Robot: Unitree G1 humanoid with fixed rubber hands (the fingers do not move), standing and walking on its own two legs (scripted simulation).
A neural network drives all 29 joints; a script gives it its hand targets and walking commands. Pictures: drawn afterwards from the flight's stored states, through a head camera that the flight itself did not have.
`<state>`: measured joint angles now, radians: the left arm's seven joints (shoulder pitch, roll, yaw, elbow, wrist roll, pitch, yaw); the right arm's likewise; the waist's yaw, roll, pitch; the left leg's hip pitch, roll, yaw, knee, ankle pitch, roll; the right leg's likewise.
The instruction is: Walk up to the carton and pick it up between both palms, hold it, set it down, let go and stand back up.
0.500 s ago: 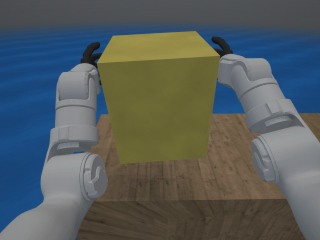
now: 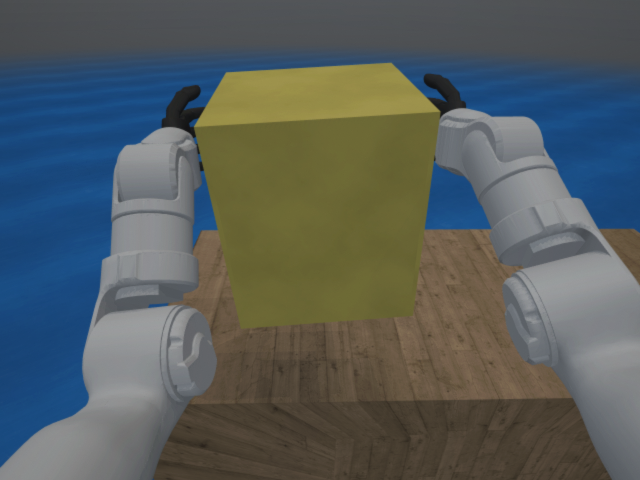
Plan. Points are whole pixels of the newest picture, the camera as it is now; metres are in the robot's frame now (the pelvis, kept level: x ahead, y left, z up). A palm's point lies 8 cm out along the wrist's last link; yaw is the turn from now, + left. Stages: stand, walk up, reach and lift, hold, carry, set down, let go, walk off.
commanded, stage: hold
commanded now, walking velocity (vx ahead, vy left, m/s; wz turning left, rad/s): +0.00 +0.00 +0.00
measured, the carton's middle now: (318, 192) +0.38 -0.01 +0.26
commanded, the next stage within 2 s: none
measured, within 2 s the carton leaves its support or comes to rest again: neither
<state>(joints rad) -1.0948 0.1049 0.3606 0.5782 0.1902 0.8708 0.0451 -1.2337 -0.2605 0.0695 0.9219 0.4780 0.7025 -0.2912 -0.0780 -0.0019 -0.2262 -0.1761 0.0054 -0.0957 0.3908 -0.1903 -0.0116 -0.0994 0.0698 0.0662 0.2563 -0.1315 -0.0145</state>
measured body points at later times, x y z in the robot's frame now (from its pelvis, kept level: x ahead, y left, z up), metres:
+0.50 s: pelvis +0.00 +0.00 +0.00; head -0.10 +0.02 +0.44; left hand +0.39 +0.15 +0.33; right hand +0.38 -0.16 +0.34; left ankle +0.01 +0.12 -0.75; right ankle +0.00 -0.11 -0.75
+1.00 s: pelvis +0.00 +0.00 +0.00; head -0.09 +0.02 +0.44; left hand +0.39 +0.15 +0.32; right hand +0.38 -0.15 +0.34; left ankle +0.01 +0.12 -0.75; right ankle +0.00 -0.11 -0.75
